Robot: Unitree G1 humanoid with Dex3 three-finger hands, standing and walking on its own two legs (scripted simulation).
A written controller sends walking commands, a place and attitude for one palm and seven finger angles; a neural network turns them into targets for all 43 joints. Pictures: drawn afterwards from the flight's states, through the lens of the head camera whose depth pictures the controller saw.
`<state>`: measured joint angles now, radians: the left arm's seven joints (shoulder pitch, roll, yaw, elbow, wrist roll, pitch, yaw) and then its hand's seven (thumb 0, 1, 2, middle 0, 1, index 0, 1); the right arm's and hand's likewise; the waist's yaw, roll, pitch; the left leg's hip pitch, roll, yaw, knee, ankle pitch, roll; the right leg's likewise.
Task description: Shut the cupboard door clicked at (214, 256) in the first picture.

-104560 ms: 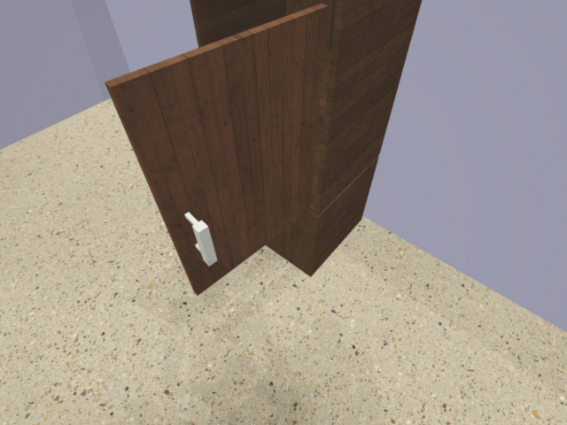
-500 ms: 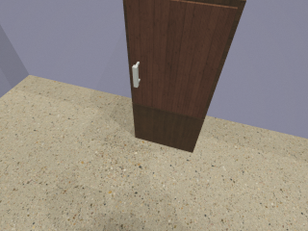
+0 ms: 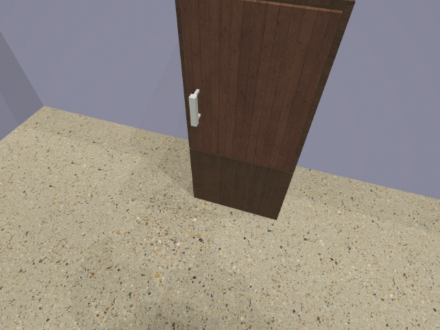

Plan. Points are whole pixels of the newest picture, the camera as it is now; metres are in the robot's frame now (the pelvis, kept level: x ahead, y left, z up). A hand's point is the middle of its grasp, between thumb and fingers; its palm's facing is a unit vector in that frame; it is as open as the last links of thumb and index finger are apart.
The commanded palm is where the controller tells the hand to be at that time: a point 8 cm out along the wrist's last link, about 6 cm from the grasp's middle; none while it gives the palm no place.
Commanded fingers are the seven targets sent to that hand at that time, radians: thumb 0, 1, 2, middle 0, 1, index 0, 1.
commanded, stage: stand and wait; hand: left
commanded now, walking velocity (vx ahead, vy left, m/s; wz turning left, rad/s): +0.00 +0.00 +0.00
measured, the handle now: (196, 107) +0.83 +0.14 -0.11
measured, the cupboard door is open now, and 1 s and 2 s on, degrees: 0 0 0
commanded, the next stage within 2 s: none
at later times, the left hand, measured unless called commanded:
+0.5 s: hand out of the picture +0.00 +0.18 -0.18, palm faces +0.04 -0.98 -0.21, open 7.3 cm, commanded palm none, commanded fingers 0.00 0.90 0.90 -0.20 -0.30 -0.20 -0.30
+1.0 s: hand out of the picture -0.01 +0.16 -0.18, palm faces +0.05 -0.98 -0.18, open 7.3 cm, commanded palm none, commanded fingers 0.00 0.90 0.90 -0.20 -0.30 -0.20 -0.30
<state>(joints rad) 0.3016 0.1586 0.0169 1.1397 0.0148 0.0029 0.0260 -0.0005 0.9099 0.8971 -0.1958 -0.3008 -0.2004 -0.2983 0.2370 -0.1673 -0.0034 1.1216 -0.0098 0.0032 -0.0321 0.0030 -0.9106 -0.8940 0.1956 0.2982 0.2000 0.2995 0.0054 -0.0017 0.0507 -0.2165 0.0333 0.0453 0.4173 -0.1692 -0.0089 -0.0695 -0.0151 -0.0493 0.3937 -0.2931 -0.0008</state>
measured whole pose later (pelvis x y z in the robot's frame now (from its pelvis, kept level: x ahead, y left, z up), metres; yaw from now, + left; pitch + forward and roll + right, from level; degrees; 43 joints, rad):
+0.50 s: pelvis +0.01 -0.01 +0.00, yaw +0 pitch -2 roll +0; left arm 0.29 0.17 0.02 1.13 0.01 0.00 0.03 0.00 0.91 0.90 -0.20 -0.30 -0.20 -0.30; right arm 0.24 -0.17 0.00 1.13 -0.01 0.00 -0.03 0.00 -0.91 -0.89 0.20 0.30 0.20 0.30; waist 0.00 0.00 0.05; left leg -0.19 0.04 0.04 0.41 -0.18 -0.02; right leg -0.04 -0.01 -0.05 0.37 -0.30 -0.01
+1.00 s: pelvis +0.02 -0.01 +0.00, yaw +0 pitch -2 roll +0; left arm 0.32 0.14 0.01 1.14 0.01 0.00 0.03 0.00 0.91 0.90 -0.20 -0.30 -0.20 -0.30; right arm 0.25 -0.15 0.00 1.13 -0.01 0.00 -0.04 0.00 -0.91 -0.89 0.20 0.30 0.20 0.30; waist 0.01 -0.01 0.05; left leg -0.19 0.04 0.04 0.41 -0.19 -0.02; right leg -0.03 -0.01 -0.05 0.36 -0.30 -0.01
